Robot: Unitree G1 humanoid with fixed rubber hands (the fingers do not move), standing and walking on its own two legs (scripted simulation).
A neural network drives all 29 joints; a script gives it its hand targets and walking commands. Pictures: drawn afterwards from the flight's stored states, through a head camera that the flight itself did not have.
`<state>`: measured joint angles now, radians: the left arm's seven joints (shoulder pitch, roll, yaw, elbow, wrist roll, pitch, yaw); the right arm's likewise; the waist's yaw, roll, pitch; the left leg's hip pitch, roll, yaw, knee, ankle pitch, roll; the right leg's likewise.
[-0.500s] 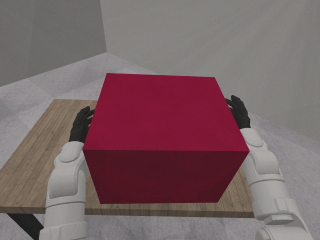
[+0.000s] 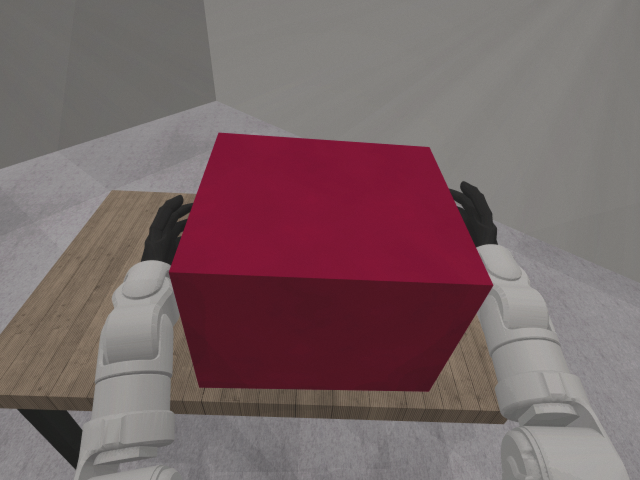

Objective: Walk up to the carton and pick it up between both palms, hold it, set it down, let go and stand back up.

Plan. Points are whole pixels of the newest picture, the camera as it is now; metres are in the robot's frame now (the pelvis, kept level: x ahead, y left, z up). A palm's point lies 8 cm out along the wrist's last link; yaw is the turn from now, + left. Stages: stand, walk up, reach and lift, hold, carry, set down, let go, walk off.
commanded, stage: reach and lift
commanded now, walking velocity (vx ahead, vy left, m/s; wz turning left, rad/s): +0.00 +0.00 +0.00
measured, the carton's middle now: (321, 259) +0.38 -0.01 +0.13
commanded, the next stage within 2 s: hold in 0.30 s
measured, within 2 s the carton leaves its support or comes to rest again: neither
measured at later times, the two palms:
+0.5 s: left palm (148, 254) +0.35 +0.20 +0.16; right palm (470, 231) +0.36 -0.19 +0.18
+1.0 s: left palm (147, 254) +0.35 +0.20 +0.17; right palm (471, 231) +0.36 -0.19 +0.18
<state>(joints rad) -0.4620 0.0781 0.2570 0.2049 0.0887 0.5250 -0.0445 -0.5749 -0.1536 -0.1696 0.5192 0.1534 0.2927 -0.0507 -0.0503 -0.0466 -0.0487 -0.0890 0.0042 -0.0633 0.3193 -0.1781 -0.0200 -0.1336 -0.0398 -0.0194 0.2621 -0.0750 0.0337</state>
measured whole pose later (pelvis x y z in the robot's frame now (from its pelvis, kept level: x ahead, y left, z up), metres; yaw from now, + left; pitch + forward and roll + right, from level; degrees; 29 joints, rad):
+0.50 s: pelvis +0.01 +0.00 +0.00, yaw +1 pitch -5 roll -1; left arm -0.42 0.08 0.27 0.07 0.10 0.62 -0.06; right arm -0.55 -0.16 -0.13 0.41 0.20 0.39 -0.09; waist -0.06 -0.04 -0.05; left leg -0.04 0.01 -0.08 0.34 -0.21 -0.02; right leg -0.07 -0.04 -0.03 0.26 -0.10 0.04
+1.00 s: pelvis +0.01 +0.00 +0.00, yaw +1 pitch -5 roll -1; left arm -0.44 0.07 0.29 0.08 0.12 0.64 -0.08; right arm -0.58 -0.15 -0.14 0.44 0.18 0.39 -0.08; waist -0.06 -0.04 -0.05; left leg -0.05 0.01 -0.07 0.33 -0.20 -0.02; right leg -0.08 -0.04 -0.02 0.26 -0.10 0.04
